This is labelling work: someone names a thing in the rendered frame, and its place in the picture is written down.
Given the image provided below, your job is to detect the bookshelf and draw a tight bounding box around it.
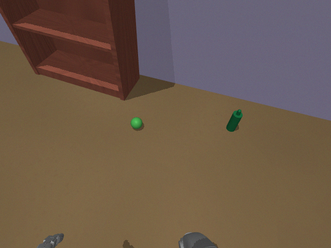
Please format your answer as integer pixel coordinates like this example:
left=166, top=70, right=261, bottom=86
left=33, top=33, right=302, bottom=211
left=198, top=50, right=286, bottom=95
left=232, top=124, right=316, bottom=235
left=0, top=0, right=140, bottom=100

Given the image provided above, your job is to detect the left robot hand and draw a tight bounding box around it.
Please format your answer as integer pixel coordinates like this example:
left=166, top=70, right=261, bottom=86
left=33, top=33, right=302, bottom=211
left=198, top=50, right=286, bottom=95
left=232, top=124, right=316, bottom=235
left=36, top=234, right=64, bottom=248

